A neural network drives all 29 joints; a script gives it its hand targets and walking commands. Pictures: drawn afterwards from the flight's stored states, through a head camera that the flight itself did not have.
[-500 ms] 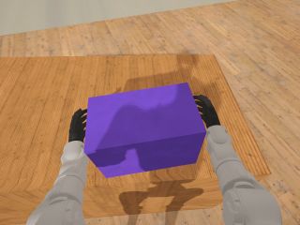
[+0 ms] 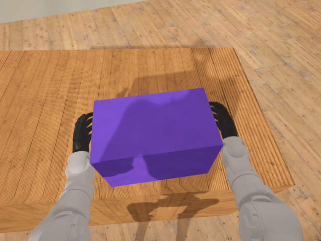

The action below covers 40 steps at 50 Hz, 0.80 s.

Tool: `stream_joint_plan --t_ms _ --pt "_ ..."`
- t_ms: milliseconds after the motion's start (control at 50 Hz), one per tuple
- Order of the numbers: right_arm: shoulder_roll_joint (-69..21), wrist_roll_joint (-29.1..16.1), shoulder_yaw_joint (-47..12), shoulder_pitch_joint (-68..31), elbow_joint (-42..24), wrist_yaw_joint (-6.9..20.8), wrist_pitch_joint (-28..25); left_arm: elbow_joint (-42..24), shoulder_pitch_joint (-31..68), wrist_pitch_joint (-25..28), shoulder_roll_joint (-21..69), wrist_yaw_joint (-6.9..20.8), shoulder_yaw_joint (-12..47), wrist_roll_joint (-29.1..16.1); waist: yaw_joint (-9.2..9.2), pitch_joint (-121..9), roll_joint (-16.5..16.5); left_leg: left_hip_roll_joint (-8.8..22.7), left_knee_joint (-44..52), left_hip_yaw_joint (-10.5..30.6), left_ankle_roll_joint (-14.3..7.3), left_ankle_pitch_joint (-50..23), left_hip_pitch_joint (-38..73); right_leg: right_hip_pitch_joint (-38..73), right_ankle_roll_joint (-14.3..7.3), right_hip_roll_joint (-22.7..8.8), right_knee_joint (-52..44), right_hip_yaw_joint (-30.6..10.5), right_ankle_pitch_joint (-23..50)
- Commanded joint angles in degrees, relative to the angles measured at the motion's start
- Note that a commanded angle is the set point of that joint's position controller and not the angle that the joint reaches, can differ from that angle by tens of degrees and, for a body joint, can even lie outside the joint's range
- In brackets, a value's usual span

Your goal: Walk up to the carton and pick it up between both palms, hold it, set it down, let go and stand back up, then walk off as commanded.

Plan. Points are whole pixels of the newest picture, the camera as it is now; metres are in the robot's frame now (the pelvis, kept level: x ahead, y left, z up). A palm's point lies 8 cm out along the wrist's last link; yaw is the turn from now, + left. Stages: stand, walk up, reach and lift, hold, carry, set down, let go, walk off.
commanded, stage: set down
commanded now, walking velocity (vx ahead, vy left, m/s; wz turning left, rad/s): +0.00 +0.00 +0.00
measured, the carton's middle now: (155, 140) +0.40 +0.02 -0.03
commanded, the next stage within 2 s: none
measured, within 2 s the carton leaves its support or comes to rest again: rests again in 0.54 s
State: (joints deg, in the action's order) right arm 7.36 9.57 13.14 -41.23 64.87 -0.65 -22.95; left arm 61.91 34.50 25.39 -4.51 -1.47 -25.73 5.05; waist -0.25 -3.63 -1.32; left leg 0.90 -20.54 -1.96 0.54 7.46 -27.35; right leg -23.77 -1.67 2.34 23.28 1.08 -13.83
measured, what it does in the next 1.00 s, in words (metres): stands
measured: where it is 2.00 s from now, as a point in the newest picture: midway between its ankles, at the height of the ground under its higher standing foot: outside the picture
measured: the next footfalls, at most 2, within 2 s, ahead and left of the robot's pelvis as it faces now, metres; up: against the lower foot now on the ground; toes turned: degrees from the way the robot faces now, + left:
none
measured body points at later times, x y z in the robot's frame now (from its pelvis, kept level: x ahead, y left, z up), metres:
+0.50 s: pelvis +0.00 +0.00 +0.00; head +0.09 +0.01 +0.44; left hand +0.38 +0.21 -0.01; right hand +0.41 -0.17 +0.01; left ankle +0.01 +0.13 -0.74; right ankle -0.04 -0.08 -0.74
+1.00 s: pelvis -0.01 +0.03 -0.02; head +0.11 +0.05 +0.42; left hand +0.38 +0.26 -0.04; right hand +0.42 -0.18 -0.01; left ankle +0.01 +0.13 -0.74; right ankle -0.04 -0.08 -0.74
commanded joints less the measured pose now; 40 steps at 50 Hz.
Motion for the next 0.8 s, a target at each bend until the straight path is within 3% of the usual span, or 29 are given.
stream_joint_plan --t_ms 0,60,140,200,280,300,320,360,380,400,420,460,480,540,560,580,600,640,660,700,740,760,780 --pt "-36.31 5.34 -11.91 -19.95 2.93 7.84 -4.44 2.97 30.13 3.25 25.46 7.7 16.02 6.27 -5.93 -36.78 -1.93 0.81 -3.73 -2.5 -1.04 -20.48 8.54 7.79 4.81 -4.78 2.36 -0.78 41.58" --pt "-35.55 5.42 -11.07 -20.0 3.68 7.78 -4.71 3.93 30.62 3.3 25.26 7.8 16.17 6.52 -4.86 -36.35 -0.94 0.64 -3.49 -2.39 -0.6 -19.68 7.32 8.86 4.79 -4.93 3.08 -0.67 43.01" --pt "-29.61 4.36 -9.93 -18.9 4.05 7.49 -4.07 6.13 29.71 3.29 18.52 7.04 12.68 6.9 -5.87 -35.28 -2.23 0.33 -3.09 -2.97 -1.2 -17.61 6.49 9.06 4.9 -4.48 2.83 -1.51 40.53" --pt "-30.41 5.09 -8.74 -18.62 4.44 7.05 -3.93 6.26 29.14 3.5 19.68 7.44 11.56 7.37 -4.88 -33.09 -3.53 -0.12 -1.99 -2.87 -1.8 -15.56 3.51 11.79 6.06 -5.23 3.56 -2.22 44.25" --pt "-27.08 3.88 -7.22 -17.81 5.16 6.24 -3.88 5.37 28.34 3.57 16.2 6.19 10.22 7.71 -4.74 -33.48 -2.29 0.01 -2.49 -2.9 -1.32 -16.42 4.81 10.67 5.71 -4.84 3.05 -1.96 41.07" --pt "-20.01 2.43 -6.43 -17.55 5.38 5.61 -4.1 4.67 27.75 3.69 11.24 5.01 9.89 6.62 -5.23 -35.49 -1.44 0.25 -3.18 -2.97 -0.89 -18.11 5.19 10.0 5.4 -4.55 3.64 -2.03 42.03" --pt "-20.4 0.85 -7.34 -17.28 5.74 5.27 -3.65 4.55 27.05 3.48 10.23 4.7 9.31 6.67 -5.6 -34.33 -1.27 -0.02 -3.43 -3.2 -1.1 -17.31 4.42 11.1 5.56 -4.6 3.62 -2.61 41.81" --pt "-9.9 -1.63 -5.66 -17.42 4.73 3.29 -3.45 4.61 25.84 3.64 0.6 2.76 7.3 5.37 -5.62 -35.98 -2.52 -0.27 -3.26 -3.19 -1.18 -16.3 2.76 12.67 5.93 -4.58 4.07 -3.46 42.07" --pt "-5.83 -4.52 -6.8 -17.88 4.18 2.36 -3.05 5.9 25.8 3.42 -4.61 2.11 4.28 4.85 -7.2 -35.55 -3.15 -0.53 -3.48 -3.64 -1.44 -16.29 0.79 14.22 6.47 -4.79 4.57 -4.24 42.92" --pt "-2.87 -6.93 -7.06 -18.96 4.37 1.47 -2.46 5.57 26.61 3.02 -7.51 1.16 4.52 3.15 -6.38 -35.22 -3.06 -0.61 -3.67 -3.37 -1.61 -14.86 -0.78 14.67 6.81 -4.68 4.99 -4.5 42.48" --pt "-1.72 -10.18 -9.77 -20.05 3.7 1.24 -2.24 5.22 26.46 3.09 -8.67 0.61 4.36 2.18 -8.18 -35.94 -2.75 -0.65 -4.25 -3.45 -1.59 -15.61 -1.74 14.88 7.12 -4.57 5.54 -5.1 42.86" --pt "0.01 -14.79 -12.7 -22.04 3.39 0.18 -1.85 4.08 26.5 2.95 -8.85 -0.54 6.87 -0.47 -7.61 -36.25 -2.76 -0.68 -5.82 -2.55 -1.19 -16.54 -1.32 13.35 7.04 -3.38 6.25 -4.94 42.25" --pt "4.21 -17.45 -15.09 -22.86 1.89 -0.09 -2.53 4.3 26.95 3.42 -12.51 -1.08 6.69 -2.38 -8.9 -39.95 -2.89 -0.63 -7.19 -3.09 -0.64 -19.35 -1.69 13.9 7.17 -2.98 7.39 -5.26 45.48" --pt "9.58 -21.8 -18.61 -25.81 1.03 -0.07 -3.19 7.05 27.56 4.0 -15.89 -1.49 9.66 -6.74 -8.93 -44.39 -3.03 -0.84 -9.4 -3.0 0.06 -21.53 -1.53 12.52 6.85 -2.23 9.13 -4.85 45.2" --pt "12.59 -24.18 -19.8 -26.46 0.61 -0.03 -3.55 6.64 28.02 4.2 -17.57 -1.94 10.03 -8.42 -9.58 -48.09 -2.35 -0.73 -10.77 -2.96 0.76 -24.6 -0.07 11.68 6.26 -1.87 9.52 -4.69 45.59" --pt "13.38 -24.65 -20.39 -26.65 0.49 -0.22 -3.76 7.17 27.17 4.14 -17.54 -1.84 11.08 -9.75 -8.99 -48.23 -3.64 -0.6 -11.75 -2.48 0.85 -26.16 0.85 10.14 6.2 -1.39 9.75 -4.45 45.21" --pt "14.3 -25.89 -20.28 -27.06 1.26 -0.17 -4.02 6.52 27.91 4.22 -16.77 -1.9 12.89 -11.29 -8.09 -50.32 -1.64 -0.56 -13.0 -2.34 1.52 -27.83 2.18 7.12 5.72 -1.15 9.77 -3.83 43.77" --pt "16.61 -27.5 -20.36 -27.11 2.44 -0.05 -4.4 5.76 27.2 4.17 -15.66 -2.07 14.87 -12.75 -7.38 -50.74 -0.56 0.16 -15.13 -1.28 2.62 -31.12 8.21 -1.15 4.57 0.0 9.18 -2.12 38.4" --pt "17.78 -28.33 -20.44 -26.89 3.95 0.31 -4.27 6.48 27.52 3.91 -15.58 -2.3 15.87 -13.74 -8.04 -50.79 0.86 0.55 -16.87 -1.12 2.87 -34.05 10.92 -7.05 3.69 0.77 8.94 -1.36 34.03" --pt "20.44 -29.52 -19.54 -25.87 5.73 1.52 -4.08 3.24 25.92 2.81 -13.94 -2.8 18.53 -14.97 -7.21 -51.13 4.27 2.34 -19.65 1.22 3.79 -40.01 20.33 -21.1 2.11 1.74 6.49 0.46 25.07" --pt "22.4 -31.3 -19.42 -25.61 7.5 3.0 -3.87 -1.58 24.17 1.58 -11.27 -3.98 21.88 -16.74 -8.54 -53.04 7.4 4.6 -21.08 2.63 4.7 -47.37 27.46 -31.69 -1.64 3.28 1.77 1.34 13.54" --pt "20.48 -32.53 -20.09 -25.5 7.68 3.9 -3.6 -3.85 24.17 1.45 -9.56 -4.16 22.84 -16.89 -9.5 -52.9 8.48 4.98 -21.05 2.16 5.46 -48.27 27.72 -33.07 -3.83 3.11 0.09 0.67 11.82" --pt "21.79 -32.91 -20.79 -24.49 7.47 4.57 -3.56 -4.53 22.26 1.21 -9.83 -4.33 22.35 -16.58 -10.37 -52.82 7.64 5.07 -21.55 2.07 5.58 -49.8 28.55 -32.49 -4.02 3.39 0.25 0.62 12.21"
